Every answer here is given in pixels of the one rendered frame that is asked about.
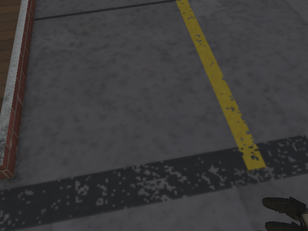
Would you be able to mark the robot right hand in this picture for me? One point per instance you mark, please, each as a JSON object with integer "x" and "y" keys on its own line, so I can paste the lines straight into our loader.
{"x": 292, "y": 208}

